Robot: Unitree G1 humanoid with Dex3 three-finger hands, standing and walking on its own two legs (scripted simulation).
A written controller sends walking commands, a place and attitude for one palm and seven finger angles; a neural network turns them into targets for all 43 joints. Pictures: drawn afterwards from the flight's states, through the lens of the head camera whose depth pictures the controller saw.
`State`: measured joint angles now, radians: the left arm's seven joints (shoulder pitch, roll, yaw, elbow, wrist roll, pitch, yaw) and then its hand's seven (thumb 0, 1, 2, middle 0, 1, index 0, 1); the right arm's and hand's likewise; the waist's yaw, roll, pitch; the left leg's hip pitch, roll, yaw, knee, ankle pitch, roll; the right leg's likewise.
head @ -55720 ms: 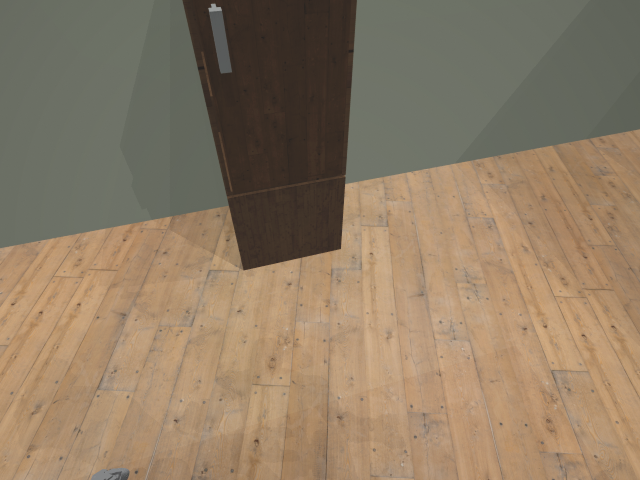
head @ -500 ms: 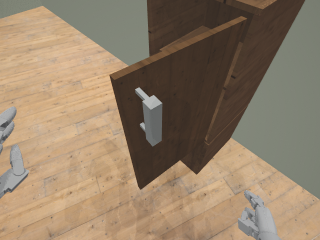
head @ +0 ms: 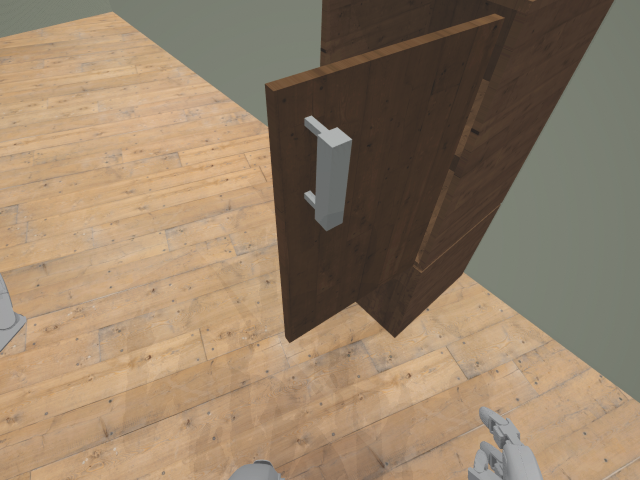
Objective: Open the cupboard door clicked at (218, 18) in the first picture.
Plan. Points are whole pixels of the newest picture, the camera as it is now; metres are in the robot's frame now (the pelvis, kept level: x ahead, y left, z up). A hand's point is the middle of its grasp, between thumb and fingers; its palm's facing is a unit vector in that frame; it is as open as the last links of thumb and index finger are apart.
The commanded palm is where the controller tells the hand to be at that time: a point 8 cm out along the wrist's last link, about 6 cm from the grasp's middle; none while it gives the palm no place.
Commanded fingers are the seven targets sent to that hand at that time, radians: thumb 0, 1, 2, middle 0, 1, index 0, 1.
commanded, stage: step back with the hand held close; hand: left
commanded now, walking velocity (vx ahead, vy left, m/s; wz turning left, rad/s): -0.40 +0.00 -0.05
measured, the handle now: (321, 173) +0.44 +0.03 +0.16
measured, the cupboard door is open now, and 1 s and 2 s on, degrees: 83 83 83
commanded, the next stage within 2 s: stop stepping back and stand still in 0.18 s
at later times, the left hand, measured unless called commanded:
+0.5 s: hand out of the picture +0.09 +0.25 +0.19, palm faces +0.38 -0.80 -0.46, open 7.4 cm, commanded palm +0.02 +0.29 +0.20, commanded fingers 0.00 0.90 0.90 -0.20 -0.30 -0.20 -0.30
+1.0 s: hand out of the picture +0.04 +0.23 +0.19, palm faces +0.36 -0.79 -0.50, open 7.4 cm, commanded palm -0.01 +0.28 +0.20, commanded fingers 0.00 0.90 0.90 -0.20 -0.30 -0.20 -0.30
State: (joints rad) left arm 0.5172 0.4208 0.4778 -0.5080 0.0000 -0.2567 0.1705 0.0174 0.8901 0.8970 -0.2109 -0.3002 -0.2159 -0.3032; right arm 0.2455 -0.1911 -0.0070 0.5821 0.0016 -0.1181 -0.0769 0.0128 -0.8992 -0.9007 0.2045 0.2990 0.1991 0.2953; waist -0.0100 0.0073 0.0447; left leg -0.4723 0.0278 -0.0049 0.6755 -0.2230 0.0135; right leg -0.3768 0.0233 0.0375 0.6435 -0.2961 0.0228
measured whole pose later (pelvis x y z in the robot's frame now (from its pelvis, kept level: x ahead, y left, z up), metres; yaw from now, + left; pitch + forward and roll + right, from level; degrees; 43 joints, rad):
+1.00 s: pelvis -0.17 -0.01 +0.02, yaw -4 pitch +0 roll +1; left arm 0.59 0.41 0.41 -0.45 -0.03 -0.25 0.14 0.02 0.89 0.90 -0.21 -0.30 -0.22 -0.30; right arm 0.29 -0.21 -0.01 0.68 -0.01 -0.11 -0.06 0.01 -0.90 -0.90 0.20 0.30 0.20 0.30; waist 0.00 -0.01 -0.03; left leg -0.49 0.01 0.04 0.93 -0.31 -0.01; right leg -0.17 0.02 -0.05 0.48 -0.32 -0.07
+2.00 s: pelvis -0.17 +0.03 +0.03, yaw +0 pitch -2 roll +0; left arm 0.24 0.19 0.01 1.15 0.01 -0.01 0.02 0.01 0.91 0.90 -0.20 -0.30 -0.20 -0.30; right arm 0.21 -0.18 -0.02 1.14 -0.02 0.02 -0.02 0.00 -0.91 -0.90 0.20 0.30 0.20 0.29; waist -0.01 0.03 0.05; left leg -0.21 -0.02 0.03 0.38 -0.14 0.02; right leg -0.10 -0.03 -0.04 0.41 -0.28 0.01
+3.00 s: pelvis -0.15 +0.00 +0.03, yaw -1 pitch -2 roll +0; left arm 0.15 0.26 0.02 1.14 0.00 -0.02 0.01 0.01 0.91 0.90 -0.20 -0.30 -0.21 -0.30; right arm 0.11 -0.27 -0.02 1.13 -0.02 0.01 -0.02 0.00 -0.90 -0.90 0.20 0.30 0.20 0.29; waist -0.01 0.02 0.06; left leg -0.16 0.02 0.02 0.34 -0.15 -0.02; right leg -0.03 0.01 -0.04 0.32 -0.26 -0.03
